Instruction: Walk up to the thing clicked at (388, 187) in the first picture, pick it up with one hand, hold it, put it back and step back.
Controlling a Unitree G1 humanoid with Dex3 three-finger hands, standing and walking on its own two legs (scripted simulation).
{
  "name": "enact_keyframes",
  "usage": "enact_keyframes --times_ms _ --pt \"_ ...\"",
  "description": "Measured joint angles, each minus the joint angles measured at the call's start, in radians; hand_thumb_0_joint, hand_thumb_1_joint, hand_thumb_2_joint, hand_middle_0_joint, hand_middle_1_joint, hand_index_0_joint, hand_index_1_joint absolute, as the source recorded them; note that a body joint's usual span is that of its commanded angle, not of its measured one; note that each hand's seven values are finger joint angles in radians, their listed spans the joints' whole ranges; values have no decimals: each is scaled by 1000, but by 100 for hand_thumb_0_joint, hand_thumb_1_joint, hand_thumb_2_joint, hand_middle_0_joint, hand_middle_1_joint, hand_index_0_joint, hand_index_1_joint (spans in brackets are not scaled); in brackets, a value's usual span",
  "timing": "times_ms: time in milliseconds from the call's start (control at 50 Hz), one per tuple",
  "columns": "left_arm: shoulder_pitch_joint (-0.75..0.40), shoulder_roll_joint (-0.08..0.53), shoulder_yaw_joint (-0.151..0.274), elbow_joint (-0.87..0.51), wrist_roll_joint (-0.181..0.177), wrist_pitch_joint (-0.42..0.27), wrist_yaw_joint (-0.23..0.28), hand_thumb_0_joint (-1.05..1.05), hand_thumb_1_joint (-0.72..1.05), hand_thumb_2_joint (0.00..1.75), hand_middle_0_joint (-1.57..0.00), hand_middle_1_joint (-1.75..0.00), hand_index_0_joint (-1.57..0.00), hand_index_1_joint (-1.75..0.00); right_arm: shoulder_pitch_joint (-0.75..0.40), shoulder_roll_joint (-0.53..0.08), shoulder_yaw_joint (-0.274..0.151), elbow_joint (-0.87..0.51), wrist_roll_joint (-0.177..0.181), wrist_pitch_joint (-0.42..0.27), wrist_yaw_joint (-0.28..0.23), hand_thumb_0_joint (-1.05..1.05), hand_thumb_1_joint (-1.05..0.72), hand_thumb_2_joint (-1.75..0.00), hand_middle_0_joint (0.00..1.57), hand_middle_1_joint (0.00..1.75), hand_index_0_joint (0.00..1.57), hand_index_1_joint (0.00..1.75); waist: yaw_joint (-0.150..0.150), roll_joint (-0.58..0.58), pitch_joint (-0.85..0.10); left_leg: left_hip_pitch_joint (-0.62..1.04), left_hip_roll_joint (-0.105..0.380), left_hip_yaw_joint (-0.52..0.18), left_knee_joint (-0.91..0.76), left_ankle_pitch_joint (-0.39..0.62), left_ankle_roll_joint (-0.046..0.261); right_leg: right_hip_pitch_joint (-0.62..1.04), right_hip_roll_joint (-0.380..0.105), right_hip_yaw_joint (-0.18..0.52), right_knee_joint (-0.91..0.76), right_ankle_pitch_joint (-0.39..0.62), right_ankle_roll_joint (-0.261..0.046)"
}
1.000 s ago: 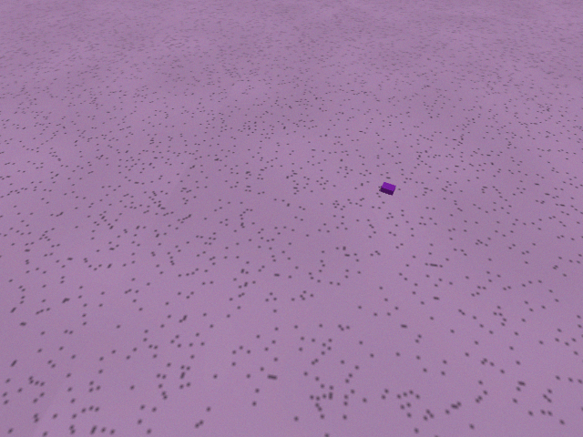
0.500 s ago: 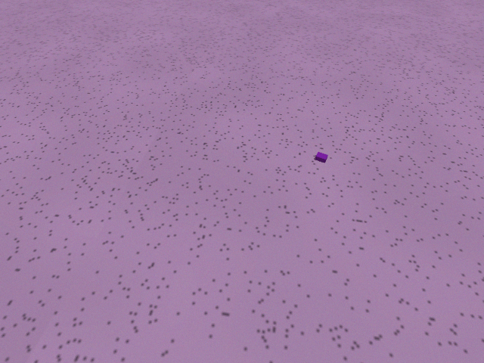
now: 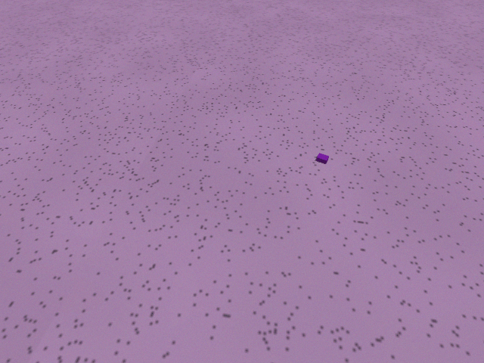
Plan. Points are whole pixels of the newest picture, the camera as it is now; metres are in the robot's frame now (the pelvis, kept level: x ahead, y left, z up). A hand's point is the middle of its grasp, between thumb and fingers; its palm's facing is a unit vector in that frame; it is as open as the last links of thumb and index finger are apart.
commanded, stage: stand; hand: left
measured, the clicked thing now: (322, 158) +1.38 -0.46 -0.77
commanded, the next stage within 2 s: walk up in 0.12 s
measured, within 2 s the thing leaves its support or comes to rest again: neither
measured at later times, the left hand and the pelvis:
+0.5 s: hand (149, 345) +0.20 +0.19 -0.15, palm faces -0.19 -0.88 -0.44, open 7.4 cm; pelvis +0.07 -0.10 -0.04, yaw -12 degrees
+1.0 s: hand (218, 244) +0.43 +0.08 -0.18, palm faces -0.40 -0.85 -0.34, open 7.4 cm; pelvis +0.30 -0.16 -0.03, yaw -22 degrees
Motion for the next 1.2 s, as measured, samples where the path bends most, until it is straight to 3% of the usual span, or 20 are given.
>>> enact_keyframes --times_ms 140,200,280,400,440,460,500,540,600,700,820,880,920,940,1000,1040,1120,1200 --pt "8 2 14 -19 7 7 -12 1 91 90 -20 -30 -20 -30 5 1 -10 -12 -8 -1 6 0 -90 -90 20 30 20 30 4 -3 -6 -7 1 8 12 -22 8 -16 2 8 26 -31 -7" --pt "55 21 51 -65 29 30 -56 1 90 90 -20 -30 -20 -30 25 -7 -50 -71 -24 -36 21 0 -90 -90 20 30 21 30 15 -10 -18 -20 16 66 42 -49 27 -150 2 20 287 -186 -19" --pt "82 69 80 -93 35 48 -97 1 91 90 -20 -30 -20 -30 69 -34 -79 -123 -31 -64 18 0 -90 -90 21 30 21 30 -7 -18 -15 9 41 102 31 -64 16 -306 -38 25 525 -197 -11" --pt "117 114 111 -144 26 37 -133 1 91 90 -20 -30 -20 -29 113 -105 -110 -130 -47 -51 28 0 -90 -90 21 30 21 30 4 -6 -13 83 103 165 80 -152 -25 -328 -124 4 384 -138 -7" --pt "131 125 116 -148 28 29 -133 1 91 90 -20 -30 -20 -29 117 -124 -116 -134 -47 -45 30 0 -90 -90 20 30 21 30 2 -2 -21 87 130 182 155 -221 -28 -296 -130 -23 330 -95 -13" --pt "135 126 120 -148 30 21 -129 1 91 90 -20 -30 -20 -29 117 -133 -118 -136 -46 -40 29 0 -90 -90 20 30 21 30 2 11 -24 78 157 183 218 -268 -15 -289 -115 -35 333 -45 -3" --pt "131 109 126 -159 32 -2 -111 1 91 90 -20 -30 -20 -29 116 -148 -118 -137 -41 -25 23 0 -90 -90 20 30 20 30 4 60 -14 -1 200 97 443 -335 31 -288 -67 -69 409 -95 -3" --pt "143 85 121 -179 20 -19 -96 1 91 90 -20 -30 -20 -29 110 -139 -106 -138 -31 -10 26 1 -90 -90 20 30 20 30 26 58 -10 -106 141 34 667 -342 30 -270 -48 -63 423 -135 -17" --pt "178 41 95 -187 5 -24 -85 1 91 90 -20 -30 -20 -29 87 -120 -86 -153 -11 -18 41 1 -90 -90 20 30 20 30 42 63 0 -246 89 38 796 -253 38 -190 -17 -48 316 -113 -36" --pt "239 20 67 -190 -4 -33 -72 1 90 90 -21 -30 -20 -30 93 -75 -66 -209 -9 -35 67 0 -90 -90 20 30 20 30 49 50 6 -387 94 48 671 -114 31 -65 34 -20 155 -83 -51" --pt "269 34 63 -224 3 -46 -68 1 90 90 -21 -30 -21 -30 124 -66 -71 -219 -25 -29 80 0 -90 -90 20 30 20 30 46 30 4 -411 105 31 403 -35 8 21 69 0 114 -145 -48" --pt "266 49 62 -241 5 -50 -64 1 90 90 -21 -30 -21 -30 131 -70 -82 -217 -25 -39 76 0 -90 -90 20 30 20 30 42 18 4 -364 94 38 292 -1 16 52 68 10 146 -215 -32" --pt "263 66 62 -247 4 -48 -59 1 90 90 -21 -30 -20 -30 130 -66 -88 -224 -28 -57 68 1 -90 -90 20 30 20 30 32 -18 7 -317 64 64 251 52 23 43 38 28 239 -289 -28" --pt "253 71 65 -244 1 -44 -52 1 90 90 -21 -30 -20 -30 124 -60 -91 -233 -34 -68 63 1 -90 -90 20 30 20 30 28 -44 15 -308 50 88 277 27 24 9 17 45 343 -301 -39" --pt "225 72 52 -236 -2 -33 -36 1 90 90 -20 -30 -20 -30 124 -51 -88 -265 -25 -90 56 0 -90 -90 20 30 20 30 -5 -42 22 -263 61 115 305 -54 33 -144 48 72 678 -290 -57" --pt "207 87 46 -237 -4 -39 -37 1 91 90 -20 -30 -20 -29 139 -39 -80 -277 -13 -91 50 0 -90 -90 20 30 20 30 -23 -48 22 -199 66 129 257 -63 29 -233 44 63 780 -236 -55" --pt "160 114 61 -260 -18 -44 -49 1 91 90 -20 -30 -20 -29 198 -31 -60 -282 -2 -100 44 0 -90 -90 20 30 20 30 -43 -67 20 -85 54 149 157 -69 20 -367 -4 72 751 -142 -36" --pt "119 114 68 -284 -17 -35 -69 1 91 90 -20 -30 -20 -29 236 -47 -55 -272 -6 -88 44 0 -90 -90 20 30 21 30 -43 -58 28 0 51 176 110 -104 13 -429 -53 60 569 -76 -13"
